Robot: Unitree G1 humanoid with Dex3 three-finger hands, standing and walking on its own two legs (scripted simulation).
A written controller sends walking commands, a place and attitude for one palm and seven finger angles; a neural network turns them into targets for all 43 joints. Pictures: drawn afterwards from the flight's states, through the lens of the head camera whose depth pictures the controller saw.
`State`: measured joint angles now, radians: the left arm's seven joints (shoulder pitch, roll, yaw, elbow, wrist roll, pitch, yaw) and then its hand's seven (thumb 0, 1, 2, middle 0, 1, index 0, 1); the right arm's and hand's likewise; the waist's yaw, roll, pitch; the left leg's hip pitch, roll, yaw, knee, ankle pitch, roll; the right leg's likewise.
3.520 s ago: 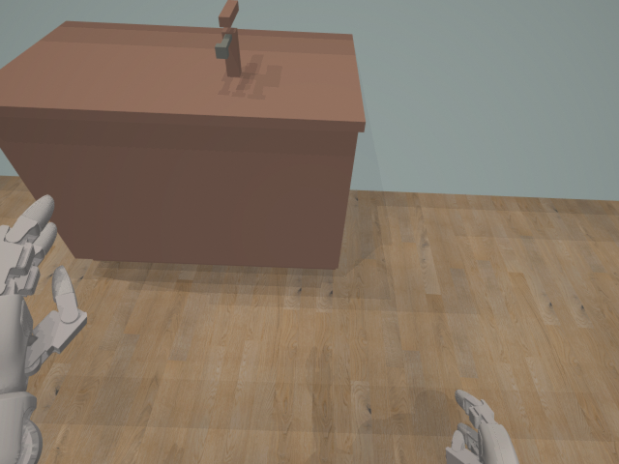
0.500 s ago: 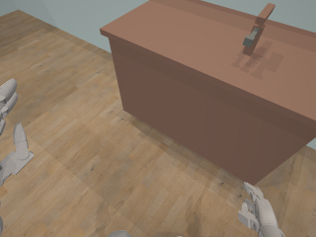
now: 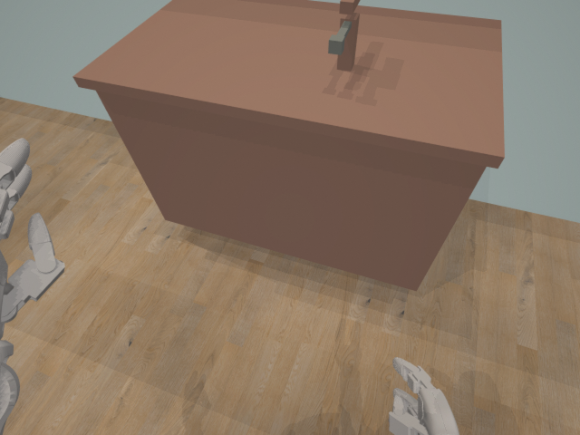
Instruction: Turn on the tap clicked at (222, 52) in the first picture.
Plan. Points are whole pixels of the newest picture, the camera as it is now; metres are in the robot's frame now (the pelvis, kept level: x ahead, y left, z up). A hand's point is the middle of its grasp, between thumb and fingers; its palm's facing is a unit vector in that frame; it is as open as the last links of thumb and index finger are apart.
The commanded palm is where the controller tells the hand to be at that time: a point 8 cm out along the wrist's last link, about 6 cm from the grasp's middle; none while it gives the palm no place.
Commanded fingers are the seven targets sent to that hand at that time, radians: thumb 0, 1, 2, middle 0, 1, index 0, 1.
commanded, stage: turn to face it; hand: left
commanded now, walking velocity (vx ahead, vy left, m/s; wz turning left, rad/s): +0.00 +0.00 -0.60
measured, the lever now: (336, 44) +0.82 -0.03 +0.11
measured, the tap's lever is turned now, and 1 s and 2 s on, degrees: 0 0 0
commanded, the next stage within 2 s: take the last steps up to it in 0.90 s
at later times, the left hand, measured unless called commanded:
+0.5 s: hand (137, 290) +0.21 +0.16 +0.19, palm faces +0.17 -0.91 -0.38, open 7.4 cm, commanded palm +0.17 +0.21 +0.19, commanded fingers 0.00 0.90 0.90 -0.20 -0.30 -0.20 -0.30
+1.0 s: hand (315, 333) +0.19 +0.00 +0.18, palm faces -0.20 -0.80 -0.57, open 7.4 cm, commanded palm +0.16 +0.09 +0.19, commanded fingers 0.00 0.90 0.90 -0.20 -0.30 -0.20 -0.30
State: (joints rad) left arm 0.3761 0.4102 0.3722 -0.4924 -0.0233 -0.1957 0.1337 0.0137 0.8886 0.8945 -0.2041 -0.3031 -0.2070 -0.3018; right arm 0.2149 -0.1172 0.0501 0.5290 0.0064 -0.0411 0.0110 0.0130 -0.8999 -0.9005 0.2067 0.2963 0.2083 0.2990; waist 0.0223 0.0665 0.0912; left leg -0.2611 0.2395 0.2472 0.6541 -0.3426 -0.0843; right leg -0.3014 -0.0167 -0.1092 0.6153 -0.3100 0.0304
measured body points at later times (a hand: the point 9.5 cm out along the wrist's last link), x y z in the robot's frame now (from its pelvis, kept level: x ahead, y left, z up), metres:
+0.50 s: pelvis -0.05 -0.02 +0.01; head -0.03 -0.02 +0.46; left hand +0.20 +0.20 +0.21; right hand +0.06 -0.31 -0.06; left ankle -0.04 +0.11 -0.73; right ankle +0.01 -0.10 -0.72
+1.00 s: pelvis -0.13 -0.07 +0.01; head -0.07 -0.12 +0.45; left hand +0.19 +0.04 +0.21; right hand -0.13 -0.36 -0.10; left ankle -0.08 +0.07 -0.65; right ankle -0.15 -0.15 -0.72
